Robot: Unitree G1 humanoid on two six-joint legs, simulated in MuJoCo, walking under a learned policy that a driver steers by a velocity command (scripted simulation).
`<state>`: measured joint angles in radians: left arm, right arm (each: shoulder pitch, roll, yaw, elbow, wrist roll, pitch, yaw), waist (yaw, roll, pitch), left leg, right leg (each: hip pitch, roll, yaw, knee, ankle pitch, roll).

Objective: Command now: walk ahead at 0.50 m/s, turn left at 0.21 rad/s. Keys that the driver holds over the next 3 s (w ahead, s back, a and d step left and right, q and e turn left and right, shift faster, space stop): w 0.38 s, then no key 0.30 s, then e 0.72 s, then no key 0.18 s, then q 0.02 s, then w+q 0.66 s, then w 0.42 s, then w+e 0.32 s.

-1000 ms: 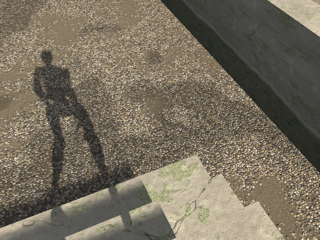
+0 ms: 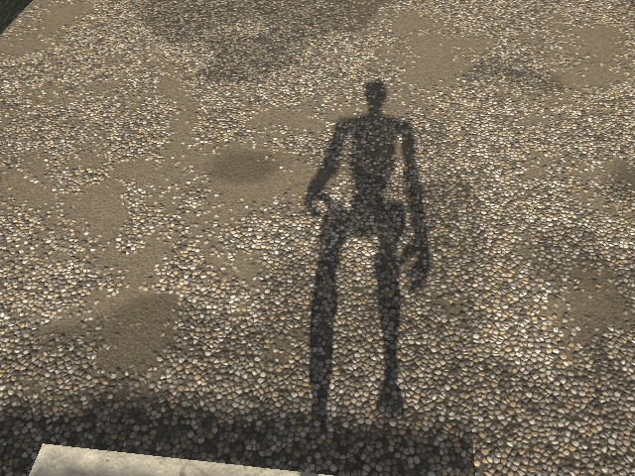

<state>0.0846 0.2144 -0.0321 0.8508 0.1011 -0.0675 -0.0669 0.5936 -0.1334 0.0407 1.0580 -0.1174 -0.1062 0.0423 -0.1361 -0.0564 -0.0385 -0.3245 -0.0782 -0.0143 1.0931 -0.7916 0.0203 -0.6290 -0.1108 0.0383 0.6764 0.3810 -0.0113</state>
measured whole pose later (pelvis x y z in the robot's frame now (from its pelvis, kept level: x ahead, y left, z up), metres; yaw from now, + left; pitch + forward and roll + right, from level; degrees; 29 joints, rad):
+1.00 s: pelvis +0.46 -0.03 -0.28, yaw -7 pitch +1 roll +3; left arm 0.30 0.19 0.04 0.92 0.09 -0.06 -0.01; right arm 0.32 -0.21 -0.03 0.96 -0.06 -0.10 0.01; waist 0.01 -0.04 0.01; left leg -0.29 -0.02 0.25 0.58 -0.31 0.10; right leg -0.60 -0.11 0.04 1.07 -0.32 0.08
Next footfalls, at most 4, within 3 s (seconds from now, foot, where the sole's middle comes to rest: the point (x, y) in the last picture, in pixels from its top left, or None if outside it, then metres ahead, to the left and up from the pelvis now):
0.06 right None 0.17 -0.13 -0.86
0.66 left None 0.52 0.04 -1.04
1.22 right None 0.48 -0.21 -1.04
1.64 left None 0.55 0.00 -1.04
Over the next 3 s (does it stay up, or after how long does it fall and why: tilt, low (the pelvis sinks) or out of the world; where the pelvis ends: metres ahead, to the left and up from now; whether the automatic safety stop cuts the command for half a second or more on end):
stays up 1.04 -0.13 -0.44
